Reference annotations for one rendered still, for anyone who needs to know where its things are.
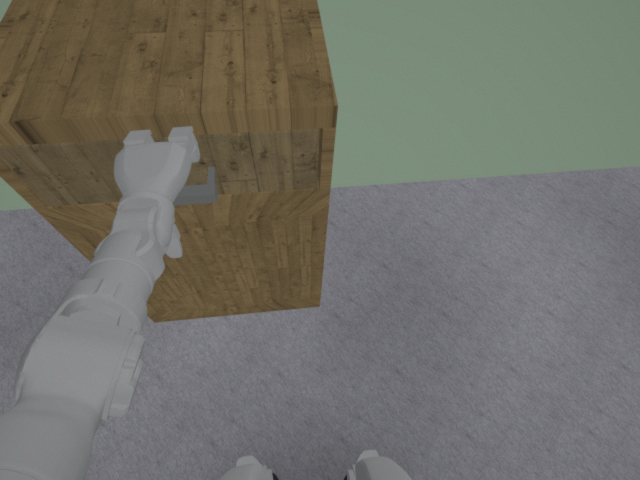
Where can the left robot upper arm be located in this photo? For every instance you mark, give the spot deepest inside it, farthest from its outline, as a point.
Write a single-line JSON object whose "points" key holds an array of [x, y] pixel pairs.
{"points": [[81, 373]]}

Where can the handle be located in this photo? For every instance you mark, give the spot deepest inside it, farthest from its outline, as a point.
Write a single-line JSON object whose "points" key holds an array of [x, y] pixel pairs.
{"points": [[199, 194]]}

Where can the right robot shin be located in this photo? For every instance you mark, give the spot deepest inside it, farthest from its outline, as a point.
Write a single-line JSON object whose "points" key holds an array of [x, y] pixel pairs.
{"points": [[367, 454]]}

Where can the robot shin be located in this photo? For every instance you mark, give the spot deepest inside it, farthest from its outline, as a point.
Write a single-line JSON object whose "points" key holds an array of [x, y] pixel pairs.
{"points": [[367, 454], [247, 460]]}

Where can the robot left hand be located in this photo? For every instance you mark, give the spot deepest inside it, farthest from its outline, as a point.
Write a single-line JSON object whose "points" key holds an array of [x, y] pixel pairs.
{"points": [[159, 167]]}

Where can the left robot shin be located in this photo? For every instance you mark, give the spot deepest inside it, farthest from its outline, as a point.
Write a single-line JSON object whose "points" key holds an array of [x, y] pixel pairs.
{"points": [[247, 460]]}

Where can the drawer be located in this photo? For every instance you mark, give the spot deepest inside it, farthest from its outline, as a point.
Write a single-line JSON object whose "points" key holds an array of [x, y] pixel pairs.
{"points": [[74, 173]]}

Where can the left robot forearm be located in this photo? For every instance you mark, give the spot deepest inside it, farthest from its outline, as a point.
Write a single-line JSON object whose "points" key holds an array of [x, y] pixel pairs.
{"points": [[120, 278]]}

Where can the cabinet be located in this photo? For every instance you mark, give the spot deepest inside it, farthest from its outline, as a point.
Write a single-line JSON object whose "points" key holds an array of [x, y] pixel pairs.
{"points": [[92, 70]]}

